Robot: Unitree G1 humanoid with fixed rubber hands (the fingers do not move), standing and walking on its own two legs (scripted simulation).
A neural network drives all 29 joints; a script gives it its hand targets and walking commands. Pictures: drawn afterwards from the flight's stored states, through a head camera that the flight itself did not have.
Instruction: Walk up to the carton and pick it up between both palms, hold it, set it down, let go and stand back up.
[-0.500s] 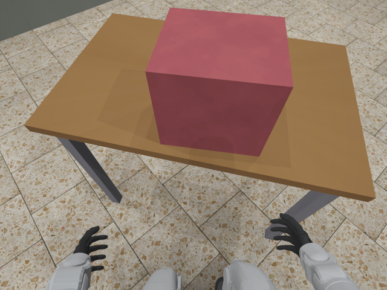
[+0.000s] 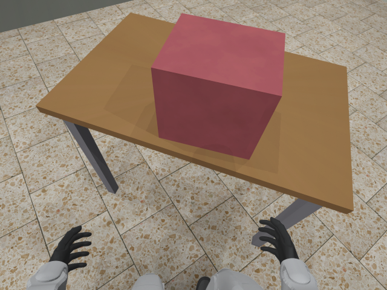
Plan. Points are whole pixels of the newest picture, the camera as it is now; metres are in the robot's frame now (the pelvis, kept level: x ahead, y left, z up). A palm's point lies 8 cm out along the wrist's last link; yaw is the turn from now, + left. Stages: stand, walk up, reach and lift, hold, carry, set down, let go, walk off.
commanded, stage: reach and lift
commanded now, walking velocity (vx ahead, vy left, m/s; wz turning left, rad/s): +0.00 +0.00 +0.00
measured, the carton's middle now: (217, 89) +0.56 -0.02 +0.05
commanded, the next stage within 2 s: none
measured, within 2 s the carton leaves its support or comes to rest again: neither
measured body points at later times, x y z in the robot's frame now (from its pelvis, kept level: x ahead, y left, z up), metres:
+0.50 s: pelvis +0.03 +0.03 +0.02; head +0.04 +0.05 +0.47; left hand +0.21 +0.30 -0.05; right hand +0.23 -0.16 -0.04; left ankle +0.02 +0.16 -0.71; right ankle +0.06 -0.05 -0.71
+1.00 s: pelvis +0.05 +0.06 +0.02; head +0.06 +0.07 +0.47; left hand +0.28 +0.30 -0.01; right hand +0.27 -0.18 +0.00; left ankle +0.02 +0.16 -0.71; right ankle +0.06 -0.05 -0.71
